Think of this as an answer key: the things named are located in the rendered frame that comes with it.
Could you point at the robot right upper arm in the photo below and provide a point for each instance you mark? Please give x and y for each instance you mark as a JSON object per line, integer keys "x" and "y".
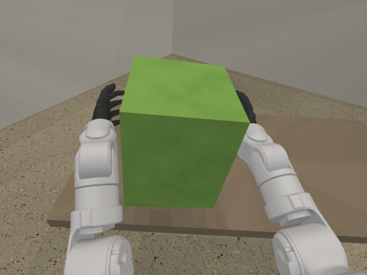
{"x": 309, "y": 249}

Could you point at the right robot forearm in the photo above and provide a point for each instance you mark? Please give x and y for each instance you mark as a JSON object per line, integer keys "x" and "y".
{"x": 286, "y": 201}

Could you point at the carton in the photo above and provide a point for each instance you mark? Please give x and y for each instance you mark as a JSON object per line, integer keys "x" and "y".
{"x": 181, "y": 126}

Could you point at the robot right hand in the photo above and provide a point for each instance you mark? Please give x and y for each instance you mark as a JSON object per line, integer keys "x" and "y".
{"x": 247, "y": 106}

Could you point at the robot left upper arm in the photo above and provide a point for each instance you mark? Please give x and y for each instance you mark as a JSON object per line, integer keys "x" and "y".
{"x": 109, "y": 255}

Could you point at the left robot forearm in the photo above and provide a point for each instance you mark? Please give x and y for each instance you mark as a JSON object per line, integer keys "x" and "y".
{"x": 97, "y": 207}

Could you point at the robot left hand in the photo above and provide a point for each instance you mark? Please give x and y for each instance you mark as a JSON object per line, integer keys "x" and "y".
{"x": 104, "y": 105}

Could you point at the table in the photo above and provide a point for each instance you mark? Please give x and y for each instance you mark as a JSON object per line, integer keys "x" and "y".
{"x": 329, "y": 157}

